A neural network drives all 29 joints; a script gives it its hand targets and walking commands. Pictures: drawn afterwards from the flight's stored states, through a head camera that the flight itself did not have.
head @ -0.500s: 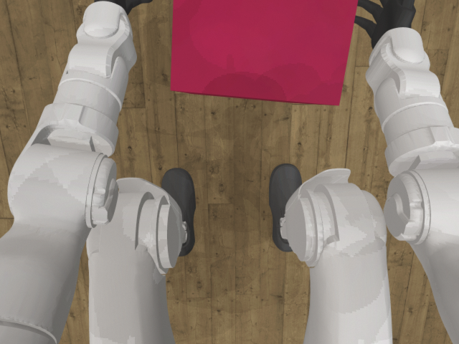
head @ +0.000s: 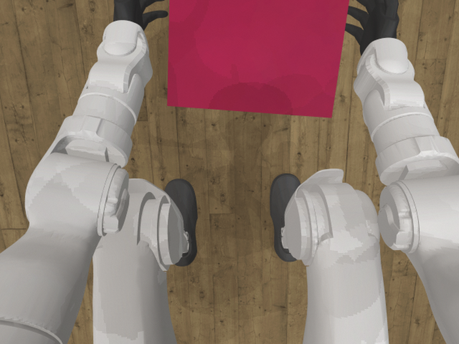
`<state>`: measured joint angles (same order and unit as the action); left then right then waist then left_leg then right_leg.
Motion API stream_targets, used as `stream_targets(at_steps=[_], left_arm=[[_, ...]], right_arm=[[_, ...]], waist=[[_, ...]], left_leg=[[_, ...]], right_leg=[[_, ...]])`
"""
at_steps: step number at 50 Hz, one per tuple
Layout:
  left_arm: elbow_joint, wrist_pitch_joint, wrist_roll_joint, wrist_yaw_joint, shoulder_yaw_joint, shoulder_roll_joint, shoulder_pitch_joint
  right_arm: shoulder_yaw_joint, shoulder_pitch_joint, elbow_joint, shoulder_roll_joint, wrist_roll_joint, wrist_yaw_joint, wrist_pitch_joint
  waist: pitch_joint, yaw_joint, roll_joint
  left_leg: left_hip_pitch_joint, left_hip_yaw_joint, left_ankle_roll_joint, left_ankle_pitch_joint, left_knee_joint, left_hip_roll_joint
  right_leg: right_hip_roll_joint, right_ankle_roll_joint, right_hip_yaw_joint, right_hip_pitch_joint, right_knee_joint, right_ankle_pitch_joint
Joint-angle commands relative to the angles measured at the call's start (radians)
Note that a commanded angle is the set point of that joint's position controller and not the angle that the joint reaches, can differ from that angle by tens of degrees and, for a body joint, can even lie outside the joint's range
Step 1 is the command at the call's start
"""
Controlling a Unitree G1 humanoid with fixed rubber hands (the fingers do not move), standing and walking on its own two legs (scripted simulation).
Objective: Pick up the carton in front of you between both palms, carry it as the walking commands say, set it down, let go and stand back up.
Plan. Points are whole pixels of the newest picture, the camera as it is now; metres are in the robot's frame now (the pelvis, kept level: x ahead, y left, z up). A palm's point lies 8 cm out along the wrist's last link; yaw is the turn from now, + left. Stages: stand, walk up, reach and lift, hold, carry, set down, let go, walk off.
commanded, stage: reach and lift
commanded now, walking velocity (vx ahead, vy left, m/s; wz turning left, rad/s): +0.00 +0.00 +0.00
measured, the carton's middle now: (250, 48) +0.50 -0.04 -0.25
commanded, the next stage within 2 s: none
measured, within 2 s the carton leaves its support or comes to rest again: leaves its support in 0.38 s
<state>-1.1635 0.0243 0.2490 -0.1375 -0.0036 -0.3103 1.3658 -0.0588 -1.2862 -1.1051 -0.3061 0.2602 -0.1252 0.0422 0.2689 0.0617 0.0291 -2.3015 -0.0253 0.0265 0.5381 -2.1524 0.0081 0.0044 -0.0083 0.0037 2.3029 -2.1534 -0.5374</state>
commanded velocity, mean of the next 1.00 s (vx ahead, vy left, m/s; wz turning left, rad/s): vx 0.00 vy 0.00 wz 0.00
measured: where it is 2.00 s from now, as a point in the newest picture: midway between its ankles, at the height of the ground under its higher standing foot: (235, 234)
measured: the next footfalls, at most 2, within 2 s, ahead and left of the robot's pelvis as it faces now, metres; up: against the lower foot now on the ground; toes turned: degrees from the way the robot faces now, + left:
none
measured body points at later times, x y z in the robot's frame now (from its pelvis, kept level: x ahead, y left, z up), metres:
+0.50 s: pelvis +0.00 +0.01 +0.00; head +0.32 -0.01 +0.30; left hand +0.55 +0.11 -0.12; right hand +0.52 -0.19 -0.13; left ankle +0.12 +0.13 -0.34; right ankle +0.12 -0.12 -0.34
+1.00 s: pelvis +0.01 +0.01 +0.12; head +0.25 -0.01 +0.50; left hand +0.51 +0.10 +0.06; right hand +0.47 -0.20 +0.05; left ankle +0.12 +0.13 -0.34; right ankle +0.12 -0.12 -0.34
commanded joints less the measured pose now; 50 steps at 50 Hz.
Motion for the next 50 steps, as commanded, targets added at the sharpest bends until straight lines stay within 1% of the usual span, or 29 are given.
stream_targets(at_steps=[1,4,5,7,10,12,14,15,17,19,20,21,22,23,24,25,27,29,31,33,35,38,40,43,45,48,50], left_arm=[[0.068,0.027,0.022,0.002,-0.072,0.118,0.263],[0.042,0.031,-0.033,-0.004,-0.034,0.159,0.307],[0.072,0.024,-0.020,0.025,-0.104,0.331,0.379],[0.045,0.004,-0.041,0.084,-0.146,0.584,0.485],[0.079,-0.028,-0.082,0.148,-0.130,0.812,0.519],[0.116,-0.047,-0.089,0.169,-0.138,0.908,0.528],[0.186,-0.061,-0.072,0.179,-0.163,0.994,0.541],[0.236,-0.066,-0.053,0.181,-0.184,1.030,0.557],[0.364,-0.082,-0.009,0.179,-0.236,1.107,0.595],[0.505,-0.109,0.024,0.177,-0.289,1.171,0.618],[0.551,-0.124,0.030,0.177,-0.299,1.198,0.601],[0.560,-0.144,0.020,0.177,-0.295,1.218,0.558],[0.525,-0.169,-0.009,0.182,-0.269,1.236,0.488],[0.483,-0.191,-0.049,0.190,-0.231,1.248,0.425],[0.457,-0.209,-0.088,0.203,-0.194,1.264,0.382],[0.447,-0.224,-0.118,0.220,-0.168,1.278,0.368],[0.438,-0.247,-0.168,0.249,-0.135,1.301,0.383],[0.411,-0.265,-0.217,0.265,-0.091,1.317,0.386],[0.377,-0.278,-0.267,0.268,-0.029,1.305,0.380],[0.361,-0.287,-0.304,0.269,0.013,1.302,0.378],[0.344,-0.295,-0.330,0.270,0.025,1.319,0.372],[0.332,-0.306,-0.346,0.270,0.028,1.344,0.332],[0.334,-0.313,-0.353,0.271,0.029,1.350,0.306],[0.350,-0.323,-0.353,0.274,0.007,1.374,0.246],[0.382,-0.327,-0.339,0.278,-0.028,1.396,0.213],[0.451,-0.330,-0.299,0.286,-0.102,1.426,0.175],[0.495,-0.333,-0.271,0.291,-0.156,1.442,0.151]], right_arm=[[0.092,-0.299,0.075,0.096,0.050,0.013,0.020],[0.069,-0.320,0.015,0.172,0.011,0.021,0.019],[0.130,-0.393,0.034,0.333,0.021,0.049,0.015],[0.163,-0.544,0.046,0.544,-0.001,0.111,0.003],[0.169,-0.641,0.106,0.727,-0.039,0.191,-0.032],[0.179,-0.667,0.149,0.811,-0.042,0.225,-0.051],[0.201,-0.679,0.219,0.883,-0.026,0.243,-0.063],[0.217,-0.693,0.273,0.911,-0.009,0.246,-0.068],[0.265,-0.715,0.408,0.970,0.027,0.243,-0.089],[0.294,-0.698,0.529,1.024,0.042,0.238,-0.129],[0.300,-0.684,0.584,1.048,0.043,0.237,-0.150],[0.300,-0.664,0.620,1.070,0.030,0.239,-0.172],[0.295,-0.641,0.635,1.088,0.006,0.245,-0.194],[0.287,-0.611,0.622,1.103,-0.026,0.255,-0.214],[0.279,-0.581,0.601,1.128,-0.063,0.267,-0.234],[0.266,-0.548,0.570,1.154,-0.100,0.279,-0.253],[0.216,-0.468,0.493,1.218,-0.172,0.300,-0.291],[0.155,-0.414,0.411,1.259,-0.231,0.313,-0.319],[0.091,-0.380,0.329,1.267,-0.272,0.321,-0.335],[0.047,-0.378,0.302,1.273,-0.304,0.327,-0.343],[0.022,-0.387,0.298,1.278,-0.327,0.332,-0.344],[0.022,-0.386,0.317,1.288,-0.336,0.337,-0.348],[0.036,-0.375,0.329,1.298,-0.334,0.342,-0.356],[0.101,-0.356,0.375,1.340,-0.305,0.350,-0.368],[0.151,-0.336,0.420,1.364,-0.282,0.351,-0.374],[0.222,-0.296,0.487,1.393,-0.250,0.345,-0.378],[0.258,-0.252,0.514,1.400,-0.237,0.338,-0.380]], waist=[[-1.083,0.014,-0.013],[-1.051,0.010,-0.001],[-1.053,0.019,0.001],[-1.024,0.023,0.005],[-1.015,0.019,0.041],[-1.053,0.018,0.048],[-1.177,0.025,0.053],[-1.282,0.033,0.047],[-1.542,0.047,0.029],[-1.747,0.061,0.017],[-1.817,0.060,0.019],[-1.840,0.059,0.014],[-1.794,0.051,0.005],[-1.701,0.043,-0.009],[-1.601,0.030,-0.027],[-1.513,0.029,-0.041],[-1.382,0.041,-0.045],[-1.288,0.044,-0.023],[-1.224,0.032,0.000],[-1.209,0.024,0.009],[-1.224,0.021,0.022],[-1.287,0.014,0.032],[-1.323,0.006,0.022],[-1.396,-0.019,-0.016],[-1.445,-0.027,-0.043],[-1.499,-0.022,-0.069],[-1.509,-0.010,-0.067]], left_leg=[[0.529,0.038,-0.016,-0.182,0.152,0.061],[0.541,0.035,-0.016,-0.161,0.156,0.069],[0.541,0.030,-0.022,-0.164,0.156,0.080],[0.519,0.031,-0.022,-0.167,0.148,0.099],[0.557,0.047,-0.027,-0.172,0.136,0.125],[0.599,0.057,-0.030,-0.194,0.132,0.135],[0.678,0.062,-0.028,-0.272,0.119,0.141],[0.727,0.067,-0.025,-0.328,0.109,0.143],[0.822,0.079,-0.019,-0.419,0.099,0.150],[0.892,0.092,-0.014,-0.442,0.108,0.160],[0.925,0.098,-0.013,-0.450,0.114,0.165],[0.939,0.103,-0.014,-0.452,0.126,0.171],[0.908,0.107,-0.017,-0.428,0.145,0.175],[0.836,0.112,-0.021,-0.369,0.167,0.177],[0.753,0.113,-0.024,-0.306,0.191,0.178],[0.670,0.111,-0.027,-0.240,0.213,0.177],[0.560,0.106,-0.029,-0.130,0.261,0.175],[0.536,0.098,-0.029,-0.072,0.303,0.173],[0.537,0.099,-0.028,-0.027,0.343,0.171],[0.542,0.099,-0.028,0.000,0.381,0.173],[0.570,0.095,-0.027,0.009,0.424,0.175],[0.650,0.090,-0.023,-0.011,0.484,0.179],[0.698,0.090,-0.023,-0.018,0.518,0.180],[0.766,0.093,-0.025,-0.073,0.556,0.180],[0.811,0.090,-0.025,-0.120,0.579,0.181],[0.875,0.081,-0.022,-0.182,0.611,0.183],[0.919,0.075,-0.016,-0.209,0.634,0.185]], right_leg=[[0.032,-0.030,-0.010,-0.607,0.197,0.251],[0.040,-0.032,-0.012,-0.575,0.199,0.216],[0.050,-0.028,-0.015,-0.560,0.201,0.215],[0.066,-0.018,-0.017,-0.520,0.186,0.216],[0.090,-0.015,-0.040,-0.491,0.161,0.190],[0.099,-0.014,-0.059,-0.483,0.154,0.189],[0.104,-0.014,-0.073,-0.527,0.142,0.256],[0.107,-0.014,-0.079,-0.578,0.133,0.312],[0.115,-0.012,-0.096,-0.718,0.122,0.421],[0.124,-0.011,-0.113,-0.832,0.132,0.466],[0.128,-0.011,-0.122,-0.859,0.137,0.474],[0.132,-0.013,-0.126,-0.865,0.151,0.469],[0.137,-0.016,-0.125,-0.848,0.174,0.441],[0.139,-0.017,-0.117,-0.825,0.206,0.390],[0.140,-0.018,-0.111,-0.798,0.233,0.342],[0.138,-0.017,-0.106,-0.776,0.257,0.298],[0.139,-0.011,-0.097,-0.727,0.304,0.214],[0.143,-0.003,-0.090,-0.665,0.343,0.151],[0.146,0.004,-0.076,-0.625,0.384,0.085],[0.149,0.007,-0.067,-0.633,0.425,0.043],[0.149,0.009,-0.065,-0.655,0.459,0.027],[0.150,0.007,-0.072,-0.713,0.500,0.060],[0.151,0.004,-0.073,-0.748,0.530,0.067],[0.154,-0.010,-0.075,-0.829,0.568,0.123],[0.156,-0.020,-0.075,-0.899,0.590,0.176],[0.159,-0.030,-0.072,-1.002,0.620,0.249],[0.162,-0.031,-0.068,-1.053,0.642,0.283]])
